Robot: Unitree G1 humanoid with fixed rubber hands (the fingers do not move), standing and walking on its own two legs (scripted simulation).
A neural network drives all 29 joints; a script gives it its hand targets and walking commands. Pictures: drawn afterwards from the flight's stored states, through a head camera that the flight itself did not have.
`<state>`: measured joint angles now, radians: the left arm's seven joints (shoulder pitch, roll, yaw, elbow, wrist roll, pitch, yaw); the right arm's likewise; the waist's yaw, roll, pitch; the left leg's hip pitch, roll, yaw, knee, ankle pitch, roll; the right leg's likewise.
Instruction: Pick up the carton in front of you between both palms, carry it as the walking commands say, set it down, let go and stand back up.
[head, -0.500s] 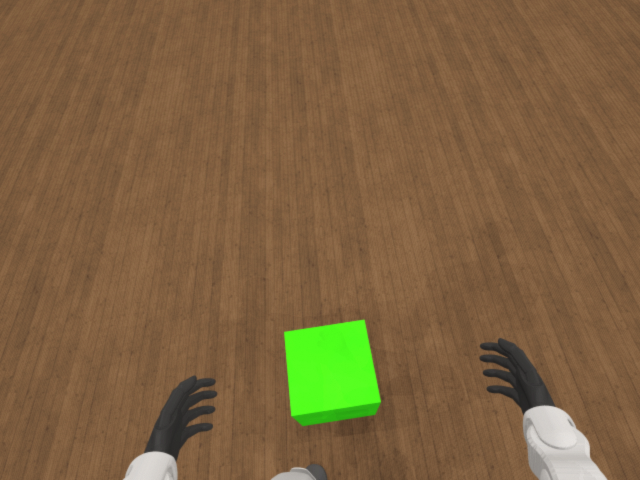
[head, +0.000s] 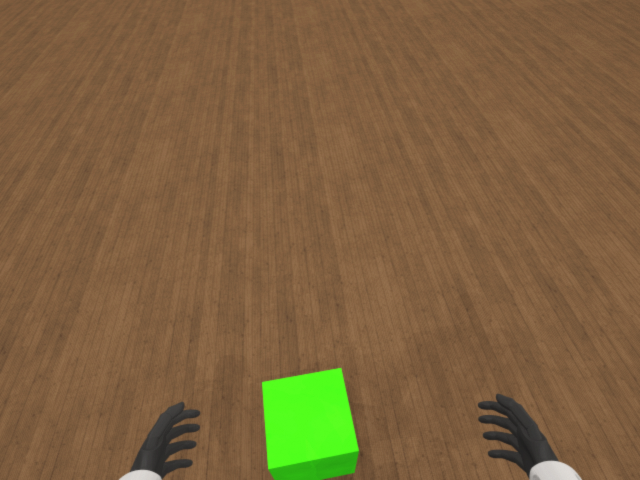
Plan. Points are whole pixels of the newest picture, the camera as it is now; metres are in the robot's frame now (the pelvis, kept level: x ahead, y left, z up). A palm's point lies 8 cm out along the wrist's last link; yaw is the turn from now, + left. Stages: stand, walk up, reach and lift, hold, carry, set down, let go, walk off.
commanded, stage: let go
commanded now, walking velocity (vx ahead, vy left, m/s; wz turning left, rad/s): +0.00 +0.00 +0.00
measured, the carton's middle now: (309, 429) +0.36 +0.07 -0.65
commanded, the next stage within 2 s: stand in 0.10 s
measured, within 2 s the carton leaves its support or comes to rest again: neither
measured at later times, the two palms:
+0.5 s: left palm out of the picture +0.11 +0.30 -0.11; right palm out of the picture +0.12 -0.25 -0.08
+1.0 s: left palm out of the picture +0.06 +0.32 -0.11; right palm out of the picture +0.08 -0.25 -0.10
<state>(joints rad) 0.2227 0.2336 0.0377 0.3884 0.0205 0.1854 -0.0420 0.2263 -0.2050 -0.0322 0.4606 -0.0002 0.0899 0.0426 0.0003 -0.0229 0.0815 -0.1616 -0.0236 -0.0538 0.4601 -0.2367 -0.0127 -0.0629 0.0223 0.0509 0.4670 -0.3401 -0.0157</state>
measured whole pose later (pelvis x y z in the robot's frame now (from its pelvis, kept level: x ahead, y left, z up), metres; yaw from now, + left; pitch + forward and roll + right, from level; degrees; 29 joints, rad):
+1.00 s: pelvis -0.02 +0.03 +0.00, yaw +1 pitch -4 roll -1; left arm 0.26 0.31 0.06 0.83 0.01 -0.01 0.04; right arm 0.19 -0.28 -0.06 0.88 -0.02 -0.01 -0.03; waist 0.00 -0.03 0.05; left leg -0.21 -0.05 -0.06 0.50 -0.23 0.03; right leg -0.07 0.00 0.04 0.43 -0.30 0.03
